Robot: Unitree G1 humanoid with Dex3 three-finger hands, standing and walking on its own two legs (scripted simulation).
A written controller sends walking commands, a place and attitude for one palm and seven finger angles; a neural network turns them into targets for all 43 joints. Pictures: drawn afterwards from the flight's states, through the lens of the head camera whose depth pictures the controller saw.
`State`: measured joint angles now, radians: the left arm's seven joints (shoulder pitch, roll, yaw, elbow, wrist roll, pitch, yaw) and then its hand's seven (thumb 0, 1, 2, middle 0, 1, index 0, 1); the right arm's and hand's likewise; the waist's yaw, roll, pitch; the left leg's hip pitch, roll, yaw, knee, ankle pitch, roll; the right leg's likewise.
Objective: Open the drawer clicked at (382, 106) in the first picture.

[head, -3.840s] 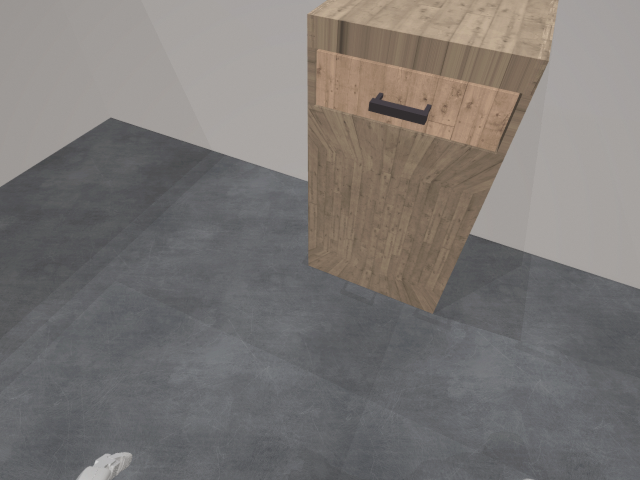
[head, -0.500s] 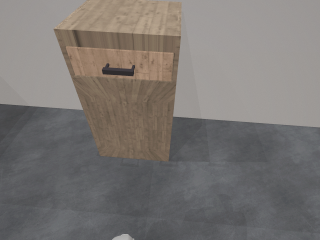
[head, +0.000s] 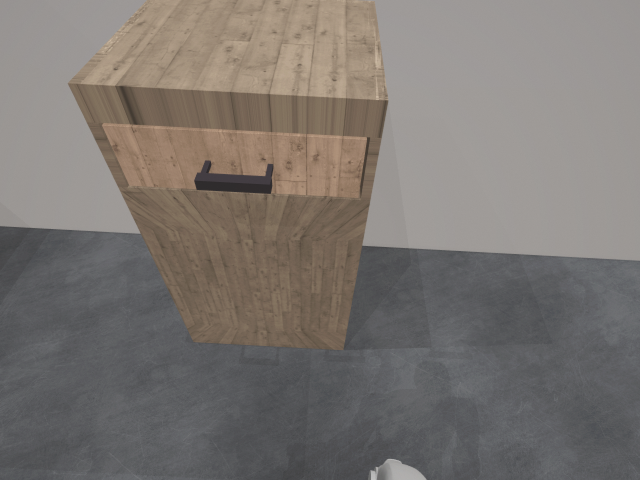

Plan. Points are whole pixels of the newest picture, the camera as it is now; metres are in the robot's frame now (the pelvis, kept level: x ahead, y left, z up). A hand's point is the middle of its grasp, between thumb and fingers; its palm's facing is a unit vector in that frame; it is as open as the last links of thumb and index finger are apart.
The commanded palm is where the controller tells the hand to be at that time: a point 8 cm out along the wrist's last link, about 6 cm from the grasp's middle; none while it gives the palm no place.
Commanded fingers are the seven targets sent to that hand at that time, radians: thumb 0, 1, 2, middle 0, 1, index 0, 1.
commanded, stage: come to a stop and stand still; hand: left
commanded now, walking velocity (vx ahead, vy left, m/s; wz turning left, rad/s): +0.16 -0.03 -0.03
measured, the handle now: (236, 175) +0.61 +0.18 +0.01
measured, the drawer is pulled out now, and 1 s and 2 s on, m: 0.00 0.00 0.00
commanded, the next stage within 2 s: look again from close up in 1.48 s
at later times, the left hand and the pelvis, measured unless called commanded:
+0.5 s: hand out of the picture +0.13 +0.17 -0.17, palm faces +0.07 -0.97 -0.24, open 7.3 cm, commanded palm none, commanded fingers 0.00 0.90 0.90 -0.20 -0.30 -0.20 -0.30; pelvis +0.04 -0.01 -0.01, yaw +2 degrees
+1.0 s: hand out of the picture -0.03 +0.21 -0.17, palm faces +0.04 -0.98 -0.20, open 7.4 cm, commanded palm none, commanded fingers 0.00 0.90 0.90 -0.20 -0.30 -0.20 -0.30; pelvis -0.01 +0.04 +0.00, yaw +0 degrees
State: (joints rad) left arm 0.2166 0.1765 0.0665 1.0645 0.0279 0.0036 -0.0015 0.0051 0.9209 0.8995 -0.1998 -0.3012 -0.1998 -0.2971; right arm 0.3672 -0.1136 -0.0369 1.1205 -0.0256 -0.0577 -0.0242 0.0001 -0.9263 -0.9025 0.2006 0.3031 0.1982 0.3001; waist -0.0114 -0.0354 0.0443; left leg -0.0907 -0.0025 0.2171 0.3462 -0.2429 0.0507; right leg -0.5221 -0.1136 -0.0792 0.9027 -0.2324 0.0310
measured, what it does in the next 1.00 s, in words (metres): steps on the spot: right foot, then left foot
